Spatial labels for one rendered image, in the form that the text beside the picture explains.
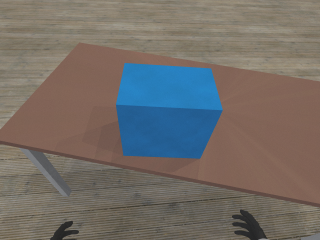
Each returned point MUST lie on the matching table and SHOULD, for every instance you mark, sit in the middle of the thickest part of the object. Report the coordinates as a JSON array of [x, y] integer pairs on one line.
[[266, 141]]

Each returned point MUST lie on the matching carton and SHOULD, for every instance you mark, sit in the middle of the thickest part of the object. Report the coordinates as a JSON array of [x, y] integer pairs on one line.
[[166, 111]]

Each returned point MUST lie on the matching robot right hand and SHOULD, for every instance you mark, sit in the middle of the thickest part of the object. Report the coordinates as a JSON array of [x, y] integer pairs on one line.
[[255, 231]]

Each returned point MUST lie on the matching robot left hand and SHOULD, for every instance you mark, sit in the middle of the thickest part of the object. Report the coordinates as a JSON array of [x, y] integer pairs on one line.
[[60, 233]]

